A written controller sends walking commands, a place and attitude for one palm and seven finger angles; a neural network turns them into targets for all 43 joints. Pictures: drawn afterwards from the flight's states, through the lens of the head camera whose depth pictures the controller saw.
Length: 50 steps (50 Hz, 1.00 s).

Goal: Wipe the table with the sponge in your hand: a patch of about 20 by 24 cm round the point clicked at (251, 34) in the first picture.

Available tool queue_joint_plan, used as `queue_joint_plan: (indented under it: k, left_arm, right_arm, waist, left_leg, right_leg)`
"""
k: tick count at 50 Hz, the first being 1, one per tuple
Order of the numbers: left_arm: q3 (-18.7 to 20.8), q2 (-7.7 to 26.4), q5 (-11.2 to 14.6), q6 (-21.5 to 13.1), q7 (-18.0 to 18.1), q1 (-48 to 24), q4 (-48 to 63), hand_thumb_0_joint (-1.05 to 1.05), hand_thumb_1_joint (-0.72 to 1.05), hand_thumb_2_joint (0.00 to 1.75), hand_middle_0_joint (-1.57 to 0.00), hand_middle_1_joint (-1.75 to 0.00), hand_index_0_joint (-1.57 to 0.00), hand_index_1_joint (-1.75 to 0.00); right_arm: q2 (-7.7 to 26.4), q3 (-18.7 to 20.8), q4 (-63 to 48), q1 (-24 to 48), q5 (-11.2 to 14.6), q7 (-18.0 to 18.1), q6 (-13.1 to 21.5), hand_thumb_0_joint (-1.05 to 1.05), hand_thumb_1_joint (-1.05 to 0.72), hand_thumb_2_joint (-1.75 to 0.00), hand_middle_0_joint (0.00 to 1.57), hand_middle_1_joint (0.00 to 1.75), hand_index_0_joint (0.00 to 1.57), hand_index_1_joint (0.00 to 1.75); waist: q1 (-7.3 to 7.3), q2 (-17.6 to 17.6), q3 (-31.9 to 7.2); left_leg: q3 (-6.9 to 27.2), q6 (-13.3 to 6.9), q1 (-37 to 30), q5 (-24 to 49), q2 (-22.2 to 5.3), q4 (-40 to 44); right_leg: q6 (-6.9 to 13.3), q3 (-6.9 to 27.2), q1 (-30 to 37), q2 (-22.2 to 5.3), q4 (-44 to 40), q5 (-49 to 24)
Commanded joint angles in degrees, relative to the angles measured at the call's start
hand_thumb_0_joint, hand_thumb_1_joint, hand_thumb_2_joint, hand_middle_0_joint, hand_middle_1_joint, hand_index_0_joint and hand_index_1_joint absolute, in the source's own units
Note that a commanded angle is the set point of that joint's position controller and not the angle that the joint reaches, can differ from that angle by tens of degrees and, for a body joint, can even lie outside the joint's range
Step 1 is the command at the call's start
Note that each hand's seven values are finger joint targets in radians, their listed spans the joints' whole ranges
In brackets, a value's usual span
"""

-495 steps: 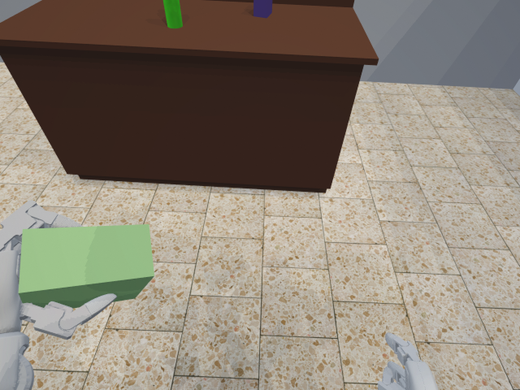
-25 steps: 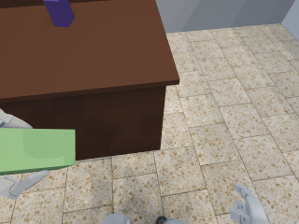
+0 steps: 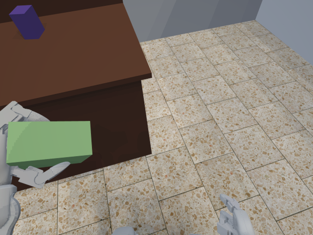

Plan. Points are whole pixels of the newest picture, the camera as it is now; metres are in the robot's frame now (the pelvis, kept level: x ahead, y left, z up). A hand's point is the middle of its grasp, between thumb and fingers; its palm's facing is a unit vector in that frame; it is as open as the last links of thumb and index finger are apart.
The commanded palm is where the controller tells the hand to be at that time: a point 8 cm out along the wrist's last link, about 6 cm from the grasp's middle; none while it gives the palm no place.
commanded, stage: take the last steps up to it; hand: left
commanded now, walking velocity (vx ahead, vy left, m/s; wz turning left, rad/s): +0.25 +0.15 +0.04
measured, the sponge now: (63, 145) +0.25 +0.20 +0.16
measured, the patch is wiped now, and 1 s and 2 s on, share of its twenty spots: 0.00 0.00 0.00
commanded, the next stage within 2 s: come to a stop and stand still in 1.18 s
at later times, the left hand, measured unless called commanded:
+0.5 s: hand (23, 166) +0.20 +0.24 +0.18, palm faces +0.44 -0.78 -0.44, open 10.5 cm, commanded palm +0.16 +0.27 +0.19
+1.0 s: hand (18, 123) +0.29 +0.29 +0.18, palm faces +0.41 -0.79 -0.45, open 10.5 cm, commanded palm +0.22 +0.33 +0.19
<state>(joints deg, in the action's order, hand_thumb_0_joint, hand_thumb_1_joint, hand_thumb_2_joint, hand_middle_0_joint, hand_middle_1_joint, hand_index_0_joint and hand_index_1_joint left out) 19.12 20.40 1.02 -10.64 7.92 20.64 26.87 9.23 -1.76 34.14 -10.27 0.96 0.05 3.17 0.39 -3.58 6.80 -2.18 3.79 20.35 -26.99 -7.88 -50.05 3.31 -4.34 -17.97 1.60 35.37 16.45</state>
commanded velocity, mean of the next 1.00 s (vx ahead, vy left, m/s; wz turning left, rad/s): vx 0.25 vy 0.15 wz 0.03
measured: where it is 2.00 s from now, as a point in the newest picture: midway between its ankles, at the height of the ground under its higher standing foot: outside the picture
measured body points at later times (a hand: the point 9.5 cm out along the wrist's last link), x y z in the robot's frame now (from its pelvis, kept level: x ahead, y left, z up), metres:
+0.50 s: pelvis +0.00 -0.01 +0.00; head -0.01 -0.03 +0.45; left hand +0.17 +0.27 +0.20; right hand +0.15 -0.24 -0.10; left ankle -0.02 +0.11 -0.72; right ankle +0.01 -0.10 -0.72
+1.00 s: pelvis +0.07 +0.05 +0.00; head +0.11 +0.05 +0.45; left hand +0.26 +0.33 +0.20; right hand +0.24 -0.20 -0.08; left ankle +0.08 +0.16 -0.72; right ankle +0.01 -0.08 -0.69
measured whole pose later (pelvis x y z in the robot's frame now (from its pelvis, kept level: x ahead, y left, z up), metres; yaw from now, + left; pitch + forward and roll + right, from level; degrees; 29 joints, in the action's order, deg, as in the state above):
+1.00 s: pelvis +0.07 +0.05 +0.00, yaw +0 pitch +0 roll +2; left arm 21.7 22.7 0.5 -13.9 9.4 25.7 29.6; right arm 12.0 3.5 34.1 -10.3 0.4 3.0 3.7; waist 0.8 2.8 5.8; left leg -9.9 -1.3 15.8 -15.6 -1.9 -31.8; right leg -0.6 -2.6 -19.4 -5.6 53.3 30.7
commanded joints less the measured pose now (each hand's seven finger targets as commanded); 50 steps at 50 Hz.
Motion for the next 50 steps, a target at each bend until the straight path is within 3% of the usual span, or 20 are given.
queue_joint_plan:
  k: [1, 3, 7, 12, 15, 16, 18, 23, 24, 25, 26, 27, 30, 34, 41, 44, 45, 46, 47, 50]
  left_arm:
    - [12.86, 13.99, 1.45, -4.16, 1.9, 9.53, 15.28, 0.0, 0.1, 1.3, -1.2, -1.6, -1.2, -1.6]
    - [13.56, 13.59, 1.32, -5.01, 2.42, 12.42, 16.25, 0.0, 0.1, 1.3, -1.2, -1.6, -1.2, -1.6]
    - [13.55, 13.39, 1.1, -5.21, 3.06, 13.29, 15.9, 0.0, 0.1, 1.3, -1.2, -1.6, -1.2, -1.6]
    - [11.02, 11.5, 0.83, -5.26, 2.76, 12.31, 13.08, 0.0, 0.1, 1.3, -1.2, -1.6, -1.2, -1.6]
    - [8.22, 10.05, 0.45, -6.62, 2.11, 7.1, 15.45, 0.0, 0.1, 1.3, -1.2, -1.6, -1.2, -1.6]
    - [8.41, 10.91, -0.07, -6.69, 2.3, 6.29, 14.58, 0.0, 0.1, 1.3, -1.2, -1.6, -1.2, -1.6]
    - [7.14, 10.48, -0.76, -6.39, 1.73, 4.02, 10.76, 0.0, 0.1, 1.3, -1.2, -1.6, -1.2, -1.6]
    - [4.44, 9.44, -0.87, -6.28, 1.62, -3.38, 11.0, 0.0, 0.1, 1.3, -1.2, -1.6, -1.2, -1.6]
    - [4.43, 9.31, -1.04, -6.37, 1.53, -4.34, 10.33, 0.0, 0.1, 1.3, -1.2, -1.6, -1.2, -1.6]
    - [5.05, 10.68, -1.54, -6.42, 1.57, -4.74, 9.26, 0.0, 0.1, 1.3, -1.2, -1.6, -1.2, -1.6]
    - [6.44, 12.4, -1.13, -6.36, 1.56, -4.64, 8.05, 0.0, 0.1, 1.3, -1.2, -1.6, -1.2, -1.6]
    - [8.23, 13.6, -0.11, -6.72, 1.57, -5.81, 7.83, 0.0, 0.1, 1.3, -1.2, -1.6, -1.2, -1.6]
    - [9.58, 13.25, 0.44, -7.27, 0.18, -0.81, 6.82, 0.0, 0.1, 1.3, -1.2, -1.6, -1.2, -1.6]
    - [10.12, 11.74, 0.42, -8.9, 0.3, 4.51, 8.4, 0.0, 0.1, 1.3, -1.2, -1.6, -1.2, -1.6]
    - [9.11, 10.96, 0.43, -6.86, 2.36, 5.71, 14.6, 0.0, 0.1, 1.3, -1.2, -1.6, -1.2, -1.6]
    - [8.92, 11.05, 0.13, -6.62, 2.78, 2.67, 16.52, 0.0, 0.1, 1.3, -1.2, -1.6, -1.2, -1.6]
    - [8.12, 10.5, 0.29, -6.71, 2.7, 2.79, 16.35, 0.0, 0.1, 1.3, -1.2, -1.6, -1.2, -1.6]
    - [7.76, 9.96, 0.41, -6.96, 2.82, 2.36, 18.33, 0.0, 0.1, 1.3, -1.2, -1.6, -1.2, -1.6]
    - [7.85, 10.86, -0.15, -7.28, 2.93, 2.25, 18.61, 0.0, 0.1, 1.3, -1.2, -1.6, -1.2, -1.6]
    - [10.02, 13.55, 0.12, -6.9, 2.56, 1.21, 18.73, 0.0, 0.1, 1.3, -1.2, -1.6, -1.2, -1.6]
  right_arm:
    - [5.56, 2.98, -9.46, 5.74, -0.14, 1.32, 1.49, 0.0, -0.9, -0.9, 0.2, 0.3, 0.2, 0.3]
    - [5.56, 2.51, -9.05, 6.12, -0.41, 1.44, 0.37, 0.0, -0.9, -0.9, 0.2, 0.3, 0.2, 0.3]
    - [7.37, 3.85, -8.84, 5.21, -0.46, 2.37, 0.8, 0.0, -0.9, -0.9, 0.2, 0.3, 0.2, 0.3]
    - [8.6, 5.04, -7.62, 1.21, -0.72, 2.67, 1.8, 0.0, -0.9, -0.9, 0.2, 0.3, 0.2, 0.3]
    - [10.84, 5.82, -8.23, 1.63, -0.68, 3.14, 2.47, 0.0, -0.9, -0.9, 0.2, 0.3, 0.2, 0.3]
    - [10.35, 5.79, -7.98, 1.68, -0.57, 3.3, 3.05, 0.0, -0.9, -0.9, 0.2, 0.3, 0.2, 0.3]
    - [10.02, 5.4, -6.46, 2.47, -0.84, 3.23, 4.19, 0.0, -0.9, -0.9, 0.2, 0.3, 0.2, 0.3]
    - [10.2, 5.0, -5.06, 1.82, -0.86, 3.39, 5.88, 0.0, -0.9, -0.9, 0.2, 0.3, 0.2, 0.3]
    - [10.2, 5.11, -4.94, 2.12, -0.7, 3.31, 5.9, 0.0, -0.9, -0.9, 0.2, 0.3, 0.2, 0.3]
    - [9.62, 5.06, -4.87, 2.09, -0.84, 3.18, 5.53, 0.0, -0.9, -0.9, 0.2, 0.3, 0.2, 0.3]
    - [8.31, 5.17, -5.47, 2.86, -0.72, 3.02, 5.08, 0.0, -0.9, -0.9, 0.2, 0.3, 0.2, 0.3]
    - [9.32, 5.26, -5.39, 3.94, -1.13, 2.79, 4.77, 0.0, -0.9, -0.9, 0.2, 0.3, 0.2, 0.3]
    - [8.76, 5.29, -4.64, 3.76, -0.86, 2.06, 2.87, 0.0, -0.9, -0.9, 0.2, 0.3, 0.2, 0.3]
    - [7.03, 4.2, -5.63, 3.79, -0.98, 1.65, 1.55, 0.0, -0.9, -0.9, 0.2, 0.3, 0.2, 0.3]
    - [6.59, 5.0, -8.54, 3.39, -1.14, 2.39, 3.17, 0.0, -0.9, -0.9, 0.2, 0.3, 0.2, 0.3]
    - [7.95, 6.18, -8.39, 2.07, -1.06, 3.19, 3.21, 0.0, -0.9, -0.9, 0.2, 0.3, 0.2, 0.3]
    - [9.01, 6.6, -8.33, 1.43, -0.78, 3.54, 3.32, 0.0, -0.9, -0.9, 0.2, 0.3, 0.2, 0.3]
    - [10.41, 7.07, -8.5, 1.37, -0.51, 3.39, 3.29, 0.0, -0.9, -0.9, 0.2, 0.3, 0.2, 0.3]
    - [9.76, 6.95, -9.58, 1.33, -0.27, 3.16, 3.61, 0.0, -0.9, -0.9, 0.2, 0.3, 0.2, 0.3]
    - [8.87, 6.52, -7.24, 1.67, -0.2, 2.86, 4.71, 0.0, -0.9, -0.9, 0.2, 0.3, 0.2, 0.3]
  waist:
    - [0.36, 7.72, -16.03]
    - [-0.4, 8.1, -18.03]
    - [0.09, 11.45, -16.72]
    - [-1.28, 6.26, -14.46]
    - [-0.98, -11.37, -9.23]
    - [-1.23, -12.44, -8.54]
    - [-1.02, -10.12, -3.6]
    - [-0.15, -6.91, -4.02]
    - [0.13, -4.36, -5.29]
    - [-0.11, 3.73, -5.8]
    - [-0.36, 18.43, -6.49]
    - [0.21, 17.49, -6.04]
    - [-0.43, 7.98, -4.23]
    - [-0.77, 10.38, -9.38]
    - [0.92, 15.12, -14.12]
    - [-0.43, 8.85, -14.76]
    - [-1.29, 1.29, -14.84]
    - [-1.35, -10.66, -16.65]
    - [-0.72, -11.5, -15.79]
    - [-0.73, -10.41, -12.41]
  left_leg:
    - [3.47, -1.59, 7.24, -0.5, 3.67, -11.28]
    - [1.59, -1.83, 6.22, 2.76, 4.53, -3.71]
    - [-1.16, -3.17, 3.22, 1.4, 5.77, 8.49]
    - [-2.49, -5.23, -9.22, 5.71, 6.81, 26.33]
    - [15.7, -12.28, -15.38, 1.93, -7.36, 35.66]
    - [19.68, -15.3, -12.22, 2.73, -10.87, 37.19]
    - [16.64, -16.21, -2.2, -3.77, -9.4, 38.26]
    - [6.99, -11.83, -1.19, 9.48, -3.74, 28.0]
    - [4.5, -10.33, 0.74, 8.72, -1.9, 22.84]
    - [1.57, -8.47, 6.84, 5.42, 1.64, 12.88]
    - [-3.18, -5.36, 16.23, -0.7, 7.59, -2.23]
    - [1.73, -4.07, 18.89, -2.23, 7.34, -14.26]
    - [5.42, -2.85, 16.48, 7.36, 3.32, -19.13]
    - [0.89, -2.51, 14.14, 11.52, 2.46, -6.31]
    - [-7.29, -3.86, -0.22, 11.65, 6.36, 17.05]
    - [-8.0, -4.5, -11.78, 16.36, 6.69, 26.52]
    - [-2.92, -6.55, -19.88, 18.22, 2.56, 27.53]
    - [10.96, -11.6, -27.98, 29.5, -8.18, 27.75]
    - [18.56, -16.09, -26.95, 35.66, -13.82, 30.28]
    - [13.13, -17.14, -20.48, 30.98, -11.36, 30.37]
  right_leg:
    - [7.21, 22.23, 12.96, -18.84, -14.82, -25.49]
    - [6.11, 16.63, 15.3, -16.17, -15.2, -23.58]
    - [6.36, 18.23, 14.34, -16.84, -18.91, -7.17]
    - [3.32, 16.79, 6.99, -14.68, -16.43, 7.25]
    - [-2.58, 3.25, -8.09, -2.3, 3.81, 10.93]
    - [-3.41, 0.47, -9.96, -1.65, 13.77, 13.89]
    - [-3.59, 1.78, -8.82, -3.92, 19.71, 11.55]
    - [-4.31, -3.59, 4.58, -3.26, -3.55, 7.45]
    - [-3.64, -2.5, 9.55, -4.06, -9.14, 3.4]
    - [-0.37, 7.85, 13.61, -10.2, -13.92, 4.91]
    - [5.25, 30.08, 17.43, -23.06, -20.24, 4.52]
    - [8.03, 35.9, 15.57, -28.92, -24.28, 4.28]
    - [7.51, 25.62, 7.03, -24.6, -23.45, 3.88]
    - [4.99, 8.89, 13.4, -19.87, -19.27, -18.54]
    - [3.81, 7.89, 16.65, -18.83, -13.97, -23.02]
    - [0.72, 5.1, 11.36, -14.9, -5.95, -16.78]
    - [-1.19, 3.18, 3.18, -11.88, 2.49, -11.71]
    - [-4.02, -2.08, -8.68, -6.07, 14.84, 7.62]
    - [-3.87, -0.51, -13.4, -3.76, 25.59, 21.42]
    - [-4.1, 1.77, -16.73, -7.37, 29.49, 15.34]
